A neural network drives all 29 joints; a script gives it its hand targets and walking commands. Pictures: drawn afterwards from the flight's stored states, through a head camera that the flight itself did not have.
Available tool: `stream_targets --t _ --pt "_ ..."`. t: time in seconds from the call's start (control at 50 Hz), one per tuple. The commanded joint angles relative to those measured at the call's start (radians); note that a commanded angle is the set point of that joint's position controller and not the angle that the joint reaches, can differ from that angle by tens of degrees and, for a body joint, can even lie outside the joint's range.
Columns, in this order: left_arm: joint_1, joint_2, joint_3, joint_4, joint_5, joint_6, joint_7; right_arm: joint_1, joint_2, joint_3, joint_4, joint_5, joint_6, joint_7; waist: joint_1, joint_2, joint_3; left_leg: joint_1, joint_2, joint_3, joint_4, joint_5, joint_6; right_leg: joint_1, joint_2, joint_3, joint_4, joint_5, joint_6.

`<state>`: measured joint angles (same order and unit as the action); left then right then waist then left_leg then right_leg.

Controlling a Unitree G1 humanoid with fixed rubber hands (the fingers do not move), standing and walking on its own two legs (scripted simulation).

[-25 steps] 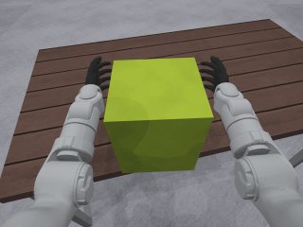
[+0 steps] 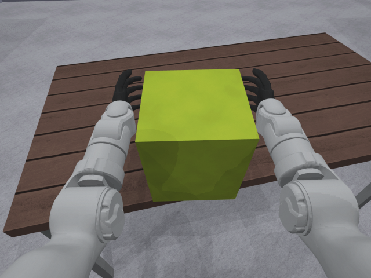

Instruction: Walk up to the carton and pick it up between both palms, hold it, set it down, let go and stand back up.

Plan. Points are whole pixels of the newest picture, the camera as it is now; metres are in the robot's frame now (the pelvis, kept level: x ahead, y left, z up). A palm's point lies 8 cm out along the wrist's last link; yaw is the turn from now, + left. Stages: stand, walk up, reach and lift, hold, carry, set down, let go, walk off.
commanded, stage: reach and lift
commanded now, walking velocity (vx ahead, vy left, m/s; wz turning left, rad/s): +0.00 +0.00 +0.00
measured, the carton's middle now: (193, 139) +0.43 +0.01 +0.07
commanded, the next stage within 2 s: none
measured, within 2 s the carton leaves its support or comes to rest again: leaves its support in 1.24 s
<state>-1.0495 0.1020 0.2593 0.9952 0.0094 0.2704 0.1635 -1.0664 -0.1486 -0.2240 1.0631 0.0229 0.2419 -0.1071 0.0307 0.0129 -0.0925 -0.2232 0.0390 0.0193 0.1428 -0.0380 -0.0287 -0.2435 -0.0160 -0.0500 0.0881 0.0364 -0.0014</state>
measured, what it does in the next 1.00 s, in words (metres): stands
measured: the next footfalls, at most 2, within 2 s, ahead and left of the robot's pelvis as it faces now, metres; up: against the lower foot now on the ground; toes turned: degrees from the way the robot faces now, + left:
none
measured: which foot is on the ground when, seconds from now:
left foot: down 0.00-1.00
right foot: down 0.00-1.00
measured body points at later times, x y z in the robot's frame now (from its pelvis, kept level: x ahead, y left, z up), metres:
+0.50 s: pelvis +0.03 +0.00 +0.00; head +0.02 -0.01 +0.45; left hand +0.46 +0.16 +0.16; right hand +0.47 -0.15 +0.16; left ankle +0.01 +0.14 -0.75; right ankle +0.04 -0.12 -0.75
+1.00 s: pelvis +0.03 +0.01 +0.00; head +0.01 +0.00 +0.45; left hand +0.43 +0.16 +0.16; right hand +0.44 -0.14 +0.16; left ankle +0.01 +0.14 -0.75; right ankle +0.04 -0.12 -0.75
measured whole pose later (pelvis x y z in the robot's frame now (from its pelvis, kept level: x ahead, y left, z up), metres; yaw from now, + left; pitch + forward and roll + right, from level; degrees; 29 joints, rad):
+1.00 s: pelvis +0.03 +0.01 +0.00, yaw +0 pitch +4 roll +0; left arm -0.63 -0.07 0.29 0.42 0.15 0.42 0.09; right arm -0.67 -0.01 -0.24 0.50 -0.17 0.42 0.00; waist 0.02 0.02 -0.15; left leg -0.03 0.02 0.03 -0.05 0.01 -0.02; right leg -0.06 -0.02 -0.04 -0.09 0.07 0.01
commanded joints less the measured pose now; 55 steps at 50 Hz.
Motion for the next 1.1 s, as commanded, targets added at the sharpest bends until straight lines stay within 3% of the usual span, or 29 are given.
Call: stream_targets --t 0.0,0.04,0.06,0.1,0.12,0.16,0.22,0.24,0.26,0.32,0.34,0.36,0.42,0.46,0.52,0.56,0.62,0.76,0.82,0.86,0.9,0.92,0.96,1.0,1.02,1.06,1.08 --pt "-0.57 -0.017 0.025 -0.164 0.041 -0.066 -0.03 -0.587 0.037 -0.017 -0.219 -0.034 -0.067 0.011 -0.001 -0.009 -0.532 -0.019 -0.078 0.024 -0.012 -0.022 0.052 0.311 0.054 0.025 0.094 0.03 0.008" --pt "-0.605 -0.102 0.046 -0.14 0.062 -0.071 -0.044 -0.645 0.13 0.0 -0.224 -0.063 -0.075 0.025 0.004 -0.055 -0.585 -0.041 -0.072 0.02 -0.019 -0.029 0.061 0.309 0.054 0.023 0.093 0.006 0.014" --pt "-0.595 -0.133 0.05 -0.098 0.077 -0.075 -0.06 -0.645 0.158 -0.009 -0.205 -0.071 -0.075 0.031 0.009 -0.033 -0.577 -0.052 -0.078 0.021 -0.015 -0.026 0.056 0.306 0.055 0.029 0.086 0.005 0.011" --pt "-0.586 -0.229 0.067 -0.071 0.128 -0.08 -0.095 -0.63 0.252 -0.026 -0.188 -0.132 -0.076 0.051 -0.005 -0.059 -0.592 -0.058 -0.082 0.028 -0.036 -0.023 0.062 0.306 0.057 0.031 0.074 0.031 0.016" --pt "-0.591 -0.285 0.08 -0.074 0.149 -0.084 -0.125 -0.616 0.32 -0.037 -0.166 -0.155 -0.072 0.069 -0.001 -0.033 -0.602 -0.062 -0.089 0.023 -0.044 -0.03 0.059 0.339 0.057 0.036 0.061 0.029 0.014" --pt "-0.574 -0.403 0.072 -0.064 0.184 -0.092 -0.177 -0.575 0.465 -0.039 -0.129 -0.204 -0.065 0.115 -0.012 -0.052 -0.58 -0.034 -0.09 0.016 -0.082 -0.027 0.049 0.338 0.054 0.041 0.027 0.022 0.011" --pt "-0.554 -0.506 0.087 -0.113 0.24 -0.109 -0.25 -0.488 0.575 -0.089 -0.122 -0.284 -0.078 0.17 -0.019 -0.036 -0.586 -0.01 -0.093 0.005 -0.131 0.07 0.037 0.384 0.049 0.046 -0.017 0.137 0.008" --pt "-0.504 -0.539 0.088 -0.08 0.266 -0.104 -0.269 -0.468 0.597 -0.091 -0.155 -0.302 -0.082 0.186 -0.002 -0.035 -0.567 -0.012 -0.09 0.002 -0.153 0.106 0.039 0.397 0.044 0.042 -0.031 0.176 0.008" --pt "-0.472 -0.561 0.101 -0.093 0.283 -0.101 -0.283 -0.452 0.63 -0.085 -0.163 -0.322 -0.078 0.202 -0.005 -0.06 -0.552 0.0 -0.091 0.0 -0.17 0.121 0.044 0.393 0.048 0.038 -0.05 0.18 0.012" --pt "-0.377 -0.602 0.087 -0.094 0.308 -0.087 -0.322 -0.41 0.648 -0.062 -0.233 -0.342 -0.069 0.242 0.004 -0.076 -0.477 0.013 -0.09 -0.005 -0.221 0.154 0.047 0.426 0.041 0.047 -0.1 0.208 0.003" --pt "-0.365 -0.604 0.08 -0.112 0.313 -0.079 -0.33 -0.39 0.638 -0.059 -0.238 -0.353 -0.062 0.254 0.01 -0.057 -0.464 0.016 -0.092 0.0 -0.235 0.164 0.048 0.427 0.037 0.048 -0.118 0.213 -0.001" --pt "-0.352 -0.598 0.077 -0.134 0.317 -0.076 -0.334 -0.392 0.656 -0.037 -0.268 -0.35 -0.057 0.261 0.003 -0.08 -0.451 0.01 -0.088 -0.004 -0.253 0.175 0.053 0.46 0.038 0.041 -0.12 0.234 0.002" --pt "-0.371 -0.599 0.037 -0.223 0.308 -0.06 -0.338 -0.38 0.681 -0.007 -0.319 -0.331 -0.044 0.278 0.006 -0.073 -0.464 0.044 -0.09 0.002 -0.268 0.209 0.066 0.469 0.039 0.039 -0.132 0.257 0.003" --pt "-0.351 -0.602 0.009 -0.247 0.296 -0.051 -0.336 -0.383 0.664 0.026 -0.372 -0.328 -0.033 0.28 -0.013 -0.08 -0.476 0.086 -0.093 -0.004 -0.266 0.208 0.063 0.45 0.045 0.035 -0.139 0.252 0.003" --pt "-0.353 -0.611 -0.03 -0.301 0.294 -0.03 -0.32 -0.375 0.677 0.061 -0.396 -0.306 -0.011 0.279 0.002 -0.029 -0.491 0.138 -0.082 -0.007 -0.241 0.277 0.048 0.47 0.036 0.044 -0.125 0.299 -0.003" --pt "-0.355 -0.637 -0.058 -0.344 0.269 -0.013 -0.31 -0.364 0.684 0.076 -0.411 -0.284 0.003 0.282 -0.006 -0.034 -0.493 0.155 -0.075 -0.001 -0.22 0.316 0.042 0.477 0.041 0.048 -0.121 0.303 -0.012" --pt "-0.325 -0.652 -0.096 -0.425 0.239 0.014 -0.298 -0.337 0.693 0.122 -0.455 -0.258 0.022 0.288 0.01 -0.04 -0.531 0.198 -0.072 -0.008 -0.197 0.408 0.033 0.487 0.045 0.052 -0.102 0.362 -0.01" --pt "-0.238 -0.68 -0.229 -0.551 0.176 0.076 -0.255 -0.246 0.683 0.22 -0.577 -0.19 0.064 0.256 0.004 0.017 -0.528 0.266 -0.071 -0.016 -0.138 0.517 0.019 0.467 0.051 0.068 -0.092 0.427 -0.022" --pt "-0.156 -0.693 -0.274 -0.567 0.147 0.104 -0.229 -0.191 0.677 0.275 -0.62 -0.16 0.086 0.239 0.003 -0.004 -0.502 0.279 -0.068 -0.024 -0.126 0.555 0.012 0.485 0.056 0.066 -0.076 0.451 -0.025" --pt "-0.146 -0.697 -0.309 -0.609 0.101 0.119 -0.22 -0.148 0.668 0.305 -0.634 -0.154 0.105 0.229 -0.01 -0.047 -0.496 0.311 -0.069 -0.03 -0.108 0.571 0.016 0.481 0.057 0.057 -0.059 0.479 -0.015" --pt "-0.124 -0.707 -0.357 -0.635 0.059 0.137 -0.208 -0.132 0.664 0.331 -0.674 -0.127 0.125 0.21 -0.032 -0.037 -0.47 0.312 -0.067 -0.04 -0.09 0.57 0.007 0.461 0.055 0.066 -0.053 0.475 -0.016" --pt "-0.116 -0.713 -0.38 -0.647 0.053 0.151 -0.202 -0.135 0.682 0.353 -0.697 -0.104 0.137 0.205 -0.014 -0.034 -0.466 0.319 -0.065 -0.042 -0.081 0.559 0.011 0.441 0.055 0.072 -0.046 0.457 -0.013" --pt "-0.112 -0.718 -0.416 -0.677 0.018 0.17 -0.188 -0.139 0.686 0.39 -0.755 -0.087 0.159 0.185 -0.026 -0.042 -0.462 0.314 -0.07 -0.044 -0.066 0.542 0.017 0.453 0.056 0.067 -0.025 0.465 -0.001" --pt "-0.136 -0.705 -0.461 -0.747 -0.011 0.185 -0.178 -0.125 0.67 0.406 -0.769 -0.05 0.179 0.166 -0.02 0.018 -0.441 0.259 -0.073 -0.036 -0.051 0.472 0.008 0.449 0.047 0.085 -0.014 0.398 -0.013" --pt "-0.162 -0.699 -0.478 -0.767 -0.034 0.193 -0.174 -0.144 0.676 0.421 -0.791 -0.041 0.189 0.158 -0.028 0.001 -0.42 0.266 -0.072 -0.04 -0.047 0.437 0.009 0.42 0.047 0.092 -0.004 0.356 -0.012" --pt "-0.207 -0.692 -0.505 -0.812 -0.051 0.213 -0.16 -0.173 0.668 0.424 -0.798 -0.016 0.213 0.141 -0.025 0.038 -0.425 0.24 -0.074 -0.021 -0.022 0.379 0.0 0.41 0.048 0.082 0.001 0.285 -0.014" --pt "-0.202 -0.686 -0.515 -0.802 -0.066 0.225 -0.155 -0.215 0.65 0.428 -0.833 -0.003 0.222 0.132 -0.036 0.026 -0.421 0.221 -0.068 -0.036 -0.014 0.33 -0.004 0.381 0.043 0.083 0.015 0.238 -0.015"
